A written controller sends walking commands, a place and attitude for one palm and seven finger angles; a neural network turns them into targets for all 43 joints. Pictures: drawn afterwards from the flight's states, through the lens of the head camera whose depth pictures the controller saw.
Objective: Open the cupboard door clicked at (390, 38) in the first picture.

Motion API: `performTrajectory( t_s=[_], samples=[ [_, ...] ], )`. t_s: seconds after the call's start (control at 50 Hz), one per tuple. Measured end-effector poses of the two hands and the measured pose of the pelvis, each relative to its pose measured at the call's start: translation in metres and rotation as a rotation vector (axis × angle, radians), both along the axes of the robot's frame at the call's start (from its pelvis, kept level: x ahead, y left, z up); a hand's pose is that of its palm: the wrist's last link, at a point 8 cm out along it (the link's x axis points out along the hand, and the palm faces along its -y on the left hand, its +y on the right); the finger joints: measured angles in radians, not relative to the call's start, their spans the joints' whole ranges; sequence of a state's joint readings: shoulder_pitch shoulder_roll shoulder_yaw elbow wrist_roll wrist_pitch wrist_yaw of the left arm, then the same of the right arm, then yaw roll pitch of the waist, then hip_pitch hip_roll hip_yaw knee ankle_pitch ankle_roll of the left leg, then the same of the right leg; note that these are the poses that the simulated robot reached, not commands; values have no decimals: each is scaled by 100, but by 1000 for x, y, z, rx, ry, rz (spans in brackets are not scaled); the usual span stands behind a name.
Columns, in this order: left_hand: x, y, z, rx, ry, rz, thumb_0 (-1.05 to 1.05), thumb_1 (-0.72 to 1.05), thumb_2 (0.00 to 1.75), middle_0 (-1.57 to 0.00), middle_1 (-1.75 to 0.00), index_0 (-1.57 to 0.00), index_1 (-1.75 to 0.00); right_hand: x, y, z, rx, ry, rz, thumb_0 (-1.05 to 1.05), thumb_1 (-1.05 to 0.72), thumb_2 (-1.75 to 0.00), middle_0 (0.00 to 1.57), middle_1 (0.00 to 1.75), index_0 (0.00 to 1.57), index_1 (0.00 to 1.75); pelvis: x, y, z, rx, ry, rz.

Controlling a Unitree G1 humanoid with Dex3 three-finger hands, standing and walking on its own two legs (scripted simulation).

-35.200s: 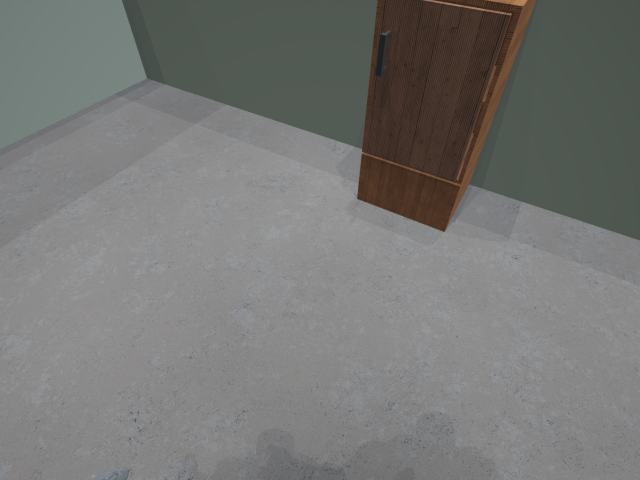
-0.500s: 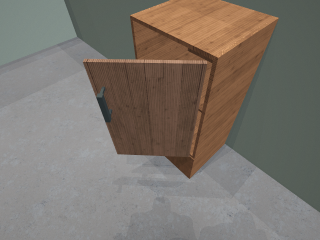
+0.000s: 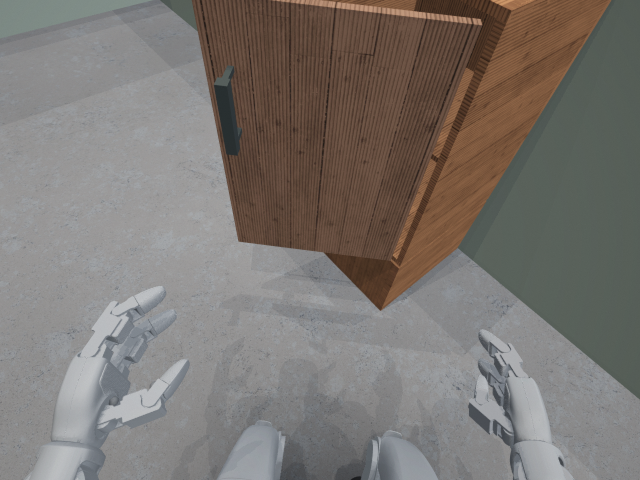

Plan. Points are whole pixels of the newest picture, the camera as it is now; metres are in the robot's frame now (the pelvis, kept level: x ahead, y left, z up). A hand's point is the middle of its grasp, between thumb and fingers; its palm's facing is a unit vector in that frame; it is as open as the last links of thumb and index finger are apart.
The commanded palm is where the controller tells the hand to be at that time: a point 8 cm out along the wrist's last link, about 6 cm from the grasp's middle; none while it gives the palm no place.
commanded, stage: raise the hand with hooked fingers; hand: left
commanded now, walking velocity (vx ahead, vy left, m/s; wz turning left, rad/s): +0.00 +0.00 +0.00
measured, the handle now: (231, 112) +0.64 +0.23 +0.06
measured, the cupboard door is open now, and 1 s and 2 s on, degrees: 44 44 44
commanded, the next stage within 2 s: move the hooked fingers beside the handle in 1.54 s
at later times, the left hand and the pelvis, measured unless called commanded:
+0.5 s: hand (126, 326) +0.26 +0.25 +0.05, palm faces +0.01 -1.00 -0.05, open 12.4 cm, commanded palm +0.24 +0.31 +0.06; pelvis +0.01 +0.04 +0.01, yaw -1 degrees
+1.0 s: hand (108, 275) +0.30 +0.29 +0.07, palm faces +0.02 -1.00 -0.07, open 13.9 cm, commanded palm +0.29 +0.34 +0.07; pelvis +0.02 +0.02 +0.02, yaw -1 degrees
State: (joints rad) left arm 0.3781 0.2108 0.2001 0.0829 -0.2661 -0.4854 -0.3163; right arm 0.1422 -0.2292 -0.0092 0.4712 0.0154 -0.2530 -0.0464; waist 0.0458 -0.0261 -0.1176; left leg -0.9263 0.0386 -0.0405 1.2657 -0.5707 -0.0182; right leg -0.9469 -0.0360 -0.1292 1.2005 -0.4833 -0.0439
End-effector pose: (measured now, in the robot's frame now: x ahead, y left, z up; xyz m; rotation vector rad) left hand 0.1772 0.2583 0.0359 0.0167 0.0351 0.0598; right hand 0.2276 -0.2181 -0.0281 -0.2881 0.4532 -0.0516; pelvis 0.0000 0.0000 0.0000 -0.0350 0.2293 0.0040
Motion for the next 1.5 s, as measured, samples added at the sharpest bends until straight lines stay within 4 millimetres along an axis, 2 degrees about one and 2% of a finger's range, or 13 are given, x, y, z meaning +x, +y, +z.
performTrajectory(
  t_s=[0.08, 0.14, 0.22, 0.3, 0.38, 0.48, 0.64, 0.76, 0.9, 1.14, 1.3, 1.5],
  samples=[
    [20, 6, 8, 20, -22, -65, 1, 36, 66, -24, -65, -24, -65, -36, 24, -30, 47, 134, -4, 1, -90, -90, 21, 30, 21, 30, -6, 9, -1, -16, 11, 5],
    [35, 11, 8, 12, 20, -98, 1, 29, 63, -24, -70, -25, -69, -65, 33, -43, 74, 218, -41, 1, -90, -90, 21, 30, 21, 30, -8, 16, 2, -18, 17, 0],
    [44, 20, 12, 7, 61, -89, 1, 20, 59, -25, -76, -25, -75, -94, 32, -46, 78, 282, -101, 1, -90, -90, 21, 30, 21, 30, -7, 26, 8, -13, 23, -12],
    [46, 31, 17, 25, 52, -56, 1, 10, 55, -26, -82, -26, -81, -105, 22, -41, 39, 300, -134, 1, -90, -90, 21, 30, 21, 30, -4, 33, 12, -9, 31, -15],
    [49, 40, 17, 38, 35, -44, 1, 1, 51, -27, -88, -27, -87, -100, 9, -33, -15, 286, -139, 1, -90, -90, 21, 30, 21, 30, -1, 37, 12, -10, 36, -12],
    [55, 47, 17, 36, 29, -50, 0, -11, 46, -27, -95, -27, -95, -78, 0, -20, -57, 238, -135, 1, -90, -90, 21, 30, 21, 30, 4, 39, 13, -14, 38, -10],
    [68, 60, 25, 41, 19, -34, 0, -29, 38, -29, -107, -29, -107, -41, 9, -6, -47, 176, -87, 1, -90, -90, 21, 30, 21, 30, 14, 36, 18, -21, 40, -2],
    [79, 70, 28, 47, 29, -30, 0, -41, 33, -30, -115, -30, -115, -30, 17, -10, -22, 188, -54, 1, -90, -90, 21, 30, 21, 30, 20, 31, 20, -23, 47, 2],
    [94, 78, 34, 49, 25, -34, -1, -47, 30, -30, -119, -30, -118, -37, 10, -20, -9, 240, -62, 1, -90, -90, 21, 30, 21, 30, 24, 24, 20, -19, 56, 0],
    [118, 82, 39, 34, 20, -44, -1, -49, 30, -30, -120, -30, -120, -67, -22, -25, -35, 318, -136, 1, -90, -90, 21, 30, 21, 30, 24, 15, 23, -7, 61, -13],
    [117, 73, 35, 27, 24, -49, -1, -49, 30, -30, -120, -30, -120, -75, -31, -21, -39, 323, -158, 1, -90, -90, 21, 30, 21, 30, 23, 12, 24, 1, 60, -21],
    [112, 73, 34, 27, 14, -44, -1, -49, 30, -30, -120, -30, -120, -68, -22, -22, -23, 304, -143, 1, -90, -90, 21, 30, 21, 30, 21, 12, 23, 0, 53, -19]
  ],
)
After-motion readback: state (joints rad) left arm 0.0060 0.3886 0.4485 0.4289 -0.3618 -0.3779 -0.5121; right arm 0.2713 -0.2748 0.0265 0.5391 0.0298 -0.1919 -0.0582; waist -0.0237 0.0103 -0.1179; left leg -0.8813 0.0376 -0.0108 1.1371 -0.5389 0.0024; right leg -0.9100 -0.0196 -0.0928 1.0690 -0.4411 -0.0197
